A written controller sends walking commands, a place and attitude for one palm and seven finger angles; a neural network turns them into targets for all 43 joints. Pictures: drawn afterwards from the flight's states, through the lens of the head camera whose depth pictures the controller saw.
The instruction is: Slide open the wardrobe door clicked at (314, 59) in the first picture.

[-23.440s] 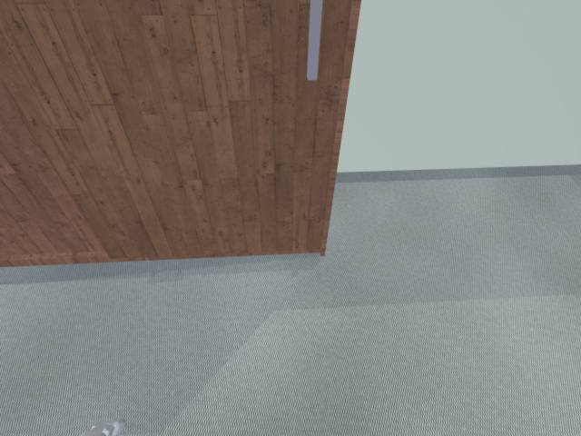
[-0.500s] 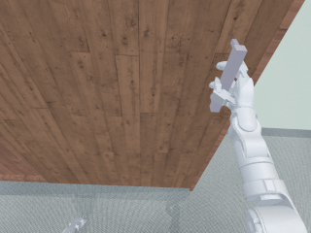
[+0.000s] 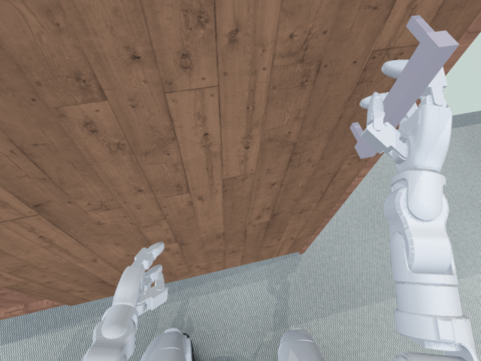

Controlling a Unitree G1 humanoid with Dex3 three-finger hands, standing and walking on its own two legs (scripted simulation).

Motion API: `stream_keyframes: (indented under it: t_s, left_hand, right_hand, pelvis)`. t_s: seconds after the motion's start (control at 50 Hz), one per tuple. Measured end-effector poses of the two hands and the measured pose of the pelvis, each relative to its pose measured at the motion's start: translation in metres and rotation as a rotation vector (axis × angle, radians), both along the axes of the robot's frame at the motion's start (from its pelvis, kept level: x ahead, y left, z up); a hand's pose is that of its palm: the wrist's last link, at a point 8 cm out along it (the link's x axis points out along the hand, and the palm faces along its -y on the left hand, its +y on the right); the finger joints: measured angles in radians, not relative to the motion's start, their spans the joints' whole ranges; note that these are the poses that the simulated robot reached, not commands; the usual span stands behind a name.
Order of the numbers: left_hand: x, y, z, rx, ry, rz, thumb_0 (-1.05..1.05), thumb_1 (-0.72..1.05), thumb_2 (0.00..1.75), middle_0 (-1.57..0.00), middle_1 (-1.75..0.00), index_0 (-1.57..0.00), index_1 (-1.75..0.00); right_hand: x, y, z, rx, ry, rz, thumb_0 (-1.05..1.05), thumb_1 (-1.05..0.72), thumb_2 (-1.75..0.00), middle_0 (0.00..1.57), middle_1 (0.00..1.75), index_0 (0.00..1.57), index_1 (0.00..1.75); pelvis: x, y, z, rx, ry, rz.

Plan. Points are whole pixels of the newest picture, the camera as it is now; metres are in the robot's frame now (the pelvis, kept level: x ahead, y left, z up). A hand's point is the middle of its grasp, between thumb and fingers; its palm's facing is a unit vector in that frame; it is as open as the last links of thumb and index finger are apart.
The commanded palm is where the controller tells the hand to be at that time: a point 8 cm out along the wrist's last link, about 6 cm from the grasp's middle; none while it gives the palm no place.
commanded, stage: step sideways, sliding the door along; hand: right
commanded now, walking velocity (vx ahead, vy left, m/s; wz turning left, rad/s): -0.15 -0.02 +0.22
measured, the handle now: (387, 97) +0.41 -0.22 +0.18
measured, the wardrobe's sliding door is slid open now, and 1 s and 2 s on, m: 0.00 0.20 0.39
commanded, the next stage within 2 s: none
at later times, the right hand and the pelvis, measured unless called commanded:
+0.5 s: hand (311, 135) +0.36 -0.11 +0.17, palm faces +0.32 +0.95 -0.03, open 6.7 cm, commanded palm +0.31 -0.06 +0.18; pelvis +0.06 +0.04 +0.01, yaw +1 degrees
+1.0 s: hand (229, 153) +0.33 +0.00 +0.18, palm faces +0.00 +1.00 -0.03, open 6.2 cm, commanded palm +0.30 +0.01 +0.17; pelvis +0.02 +0.09 +0.03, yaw +8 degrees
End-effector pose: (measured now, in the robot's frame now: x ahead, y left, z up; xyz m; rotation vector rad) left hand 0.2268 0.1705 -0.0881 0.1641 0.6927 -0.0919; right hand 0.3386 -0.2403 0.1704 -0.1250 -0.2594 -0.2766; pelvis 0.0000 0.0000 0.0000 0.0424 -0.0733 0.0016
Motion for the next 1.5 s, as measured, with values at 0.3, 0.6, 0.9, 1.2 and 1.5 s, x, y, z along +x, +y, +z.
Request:
stream_keyframes:
  t_s: [0.3,0.6,0.9,1.2,1.5]
  left_hand:
    - [-0.003,0.056,0.015,0.078,0.085,0.035,0.02,0.91,0.9,-0.2,-0.3,-0.2,-0.3]
    - [0.029,0.068,0.007,0.04,0.031,0.042,0.01,0.91,0.9,-0.2,-0.3,-0.24,-0.33]
    - [-0.002,0.081,0.049,0.017,-0.02,0.101,0.02,0.91,0.9,-0.2,-0.3,-0.21,-0.3]
    - [-0.05,0.184,0.019,0.043,0.033,0.2,0.02,0.91,0.9,-0.2,-0.3,-0.2,-0.3]
    - [-0.12,0.23,0.033,0.09,0.172,0.192,0.02,0.91,0.9,-0.2,-0.3,-0.2,-0.3]
  right_hand:
    - [-0.009,0.04,0.0,0.063,-0.011,-0.031,-0.02,-0.71,-0.81,0.45,1.4,0.18,1.27]
    - [-0.021,0.107,0.0,0.103,-0.022,0.079,0.0,-0.73,-0.8,0.45,1.4,0.16,1.25]
    - [-0.022,0.161,0.005,0.075,0.005,0.361,0.01,-0.73,-0.82,0.41,1.4,0.27,1.34]
    - [-0.034,0.22,0.006,0.039,0.002,0.193,-0.01,-0.73,-0.82,0.45,1.4,0.23,1.32]
    - [-0.04,0.27,0.005,0.079,0.008,0.304,0.0,-0.73,-0.82,0.43,1.4,0.27,1.32]
  pelvis:
    - [0.035,0.02,0.021,0.001,0.033,0.004]
    - [0.053,0.032,0.014,-0.033,0.07,0.023]
    - [0.035,0.055,0.033,0.029,0.039,0.142]
    - [-0.01,0.124,0.021,-0.067,0.077,0.127]
    - [-0.041,0.175,0.031,0.046,0.04,0.142]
